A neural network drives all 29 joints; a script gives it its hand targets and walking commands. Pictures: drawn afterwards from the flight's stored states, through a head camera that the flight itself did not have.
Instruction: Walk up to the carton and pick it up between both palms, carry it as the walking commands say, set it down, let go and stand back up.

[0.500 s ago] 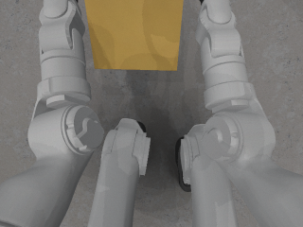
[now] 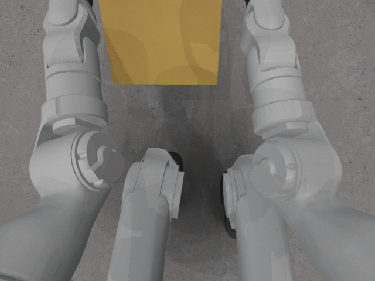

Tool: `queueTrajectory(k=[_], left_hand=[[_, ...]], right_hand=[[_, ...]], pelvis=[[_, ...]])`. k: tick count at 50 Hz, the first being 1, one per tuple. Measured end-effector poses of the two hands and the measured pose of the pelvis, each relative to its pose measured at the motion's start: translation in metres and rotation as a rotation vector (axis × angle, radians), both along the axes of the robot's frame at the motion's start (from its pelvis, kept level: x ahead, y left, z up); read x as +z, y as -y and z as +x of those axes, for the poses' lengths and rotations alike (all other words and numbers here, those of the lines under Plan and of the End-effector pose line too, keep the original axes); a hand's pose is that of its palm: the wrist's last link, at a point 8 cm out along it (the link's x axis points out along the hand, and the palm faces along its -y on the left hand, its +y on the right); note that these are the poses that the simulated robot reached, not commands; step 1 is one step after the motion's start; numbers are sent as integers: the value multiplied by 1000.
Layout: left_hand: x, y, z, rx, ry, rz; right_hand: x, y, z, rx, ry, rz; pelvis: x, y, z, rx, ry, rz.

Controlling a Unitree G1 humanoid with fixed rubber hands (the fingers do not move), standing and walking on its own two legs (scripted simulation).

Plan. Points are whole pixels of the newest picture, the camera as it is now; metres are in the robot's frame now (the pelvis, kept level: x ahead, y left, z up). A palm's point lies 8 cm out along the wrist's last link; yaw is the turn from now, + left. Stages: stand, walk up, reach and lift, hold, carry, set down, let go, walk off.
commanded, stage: set down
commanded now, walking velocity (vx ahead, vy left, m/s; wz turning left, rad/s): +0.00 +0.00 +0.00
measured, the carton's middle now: out of the picture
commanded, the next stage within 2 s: none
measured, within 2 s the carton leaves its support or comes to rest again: rests again in 0.60 s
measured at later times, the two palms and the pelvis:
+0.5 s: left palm (99, 42) +0.49 +0.23 -0.19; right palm (269, 38) +0.52 -0.08 -0.19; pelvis -0.02 +0.01 -0.01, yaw -1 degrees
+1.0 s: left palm (83, 25) +0.51 +0.24 -0.15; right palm (278, 16) +0.54 -0.07 -0.14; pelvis -0.03 +0.00 +0.00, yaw -1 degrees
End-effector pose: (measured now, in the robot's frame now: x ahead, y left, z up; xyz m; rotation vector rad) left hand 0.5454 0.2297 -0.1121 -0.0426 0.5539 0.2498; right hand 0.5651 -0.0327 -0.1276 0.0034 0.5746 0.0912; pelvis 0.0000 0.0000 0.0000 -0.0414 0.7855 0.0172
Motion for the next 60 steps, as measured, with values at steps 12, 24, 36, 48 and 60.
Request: queueTrajectory(k=[12,24,36,48,60], left_hand=[[-18,0,-8,-14,-56,-11],[-71,0,-52,-14,-180,18],[-75,3,-46,-16,-129,41],[-41,-5,-38,0,-68,-6],[20,-28,-54,-3,-80,39]], right_hand=[[-20,2,-11,17,-36,-13],[-68,34,-46,-27,-100,-115],[-63,60,-37,-24,-118,-100],[-21,37,-21,-4,-46,-136],[38,52,-20,-69,-46,-113]], pelvis=[[-2,0,-1,-7,21,0],[-7,-6,-15,-1,143,-14],[-25,-7,-36,-34,268,9],[-4,-4,-34,-10,271,-1],[53,-10,-33,8,268,-32]])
